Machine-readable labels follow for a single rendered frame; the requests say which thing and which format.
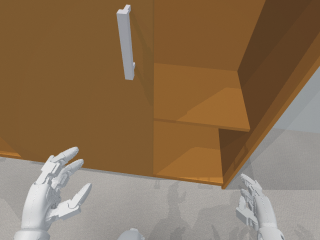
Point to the robot right forearm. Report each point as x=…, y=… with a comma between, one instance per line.
x=269, y=233

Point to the left robot hand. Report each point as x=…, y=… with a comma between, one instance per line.
x=43, y=193

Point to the right robot hand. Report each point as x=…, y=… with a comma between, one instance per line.
x=261, y=213

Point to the left robot thigh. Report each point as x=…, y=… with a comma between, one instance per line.
x=131, y=235

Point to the handle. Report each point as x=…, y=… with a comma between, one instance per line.
x=123, y=20

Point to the robot left forearm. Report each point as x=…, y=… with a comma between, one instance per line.
x=31, y=234

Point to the wardrobe door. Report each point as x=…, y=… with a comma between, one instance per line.
x=62, y=82
x=5, y=147

